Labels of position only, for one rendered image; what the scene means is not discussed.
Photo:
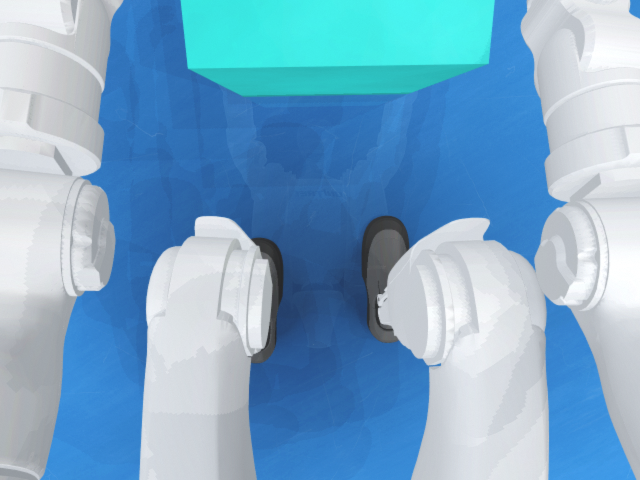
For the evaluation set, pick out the robot left upper arm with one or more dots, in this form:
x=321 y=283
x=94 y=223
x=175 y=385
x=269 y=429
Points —
x=56 y=242

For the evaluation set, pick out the carton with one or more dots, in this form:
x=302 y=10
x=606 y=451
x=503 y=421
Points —
x=262 y=48

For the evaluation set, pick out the left robot shin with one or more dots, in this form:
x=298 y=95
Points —
x=205 y=226

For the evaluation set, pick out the robot left thigh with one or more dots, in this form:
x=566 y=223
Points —
x=195 y=420

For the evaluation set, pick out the right robot forearm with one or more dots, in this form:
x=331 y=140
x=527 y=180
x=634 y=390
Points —
x=587 y=75

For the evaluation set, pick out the left robot forearm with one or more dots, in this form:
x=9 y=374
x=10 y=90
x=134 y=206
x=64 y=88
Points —
x=53 y=62

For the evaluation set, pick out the robot right upper arm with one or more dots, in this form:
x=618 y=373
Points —
x=589 y=260

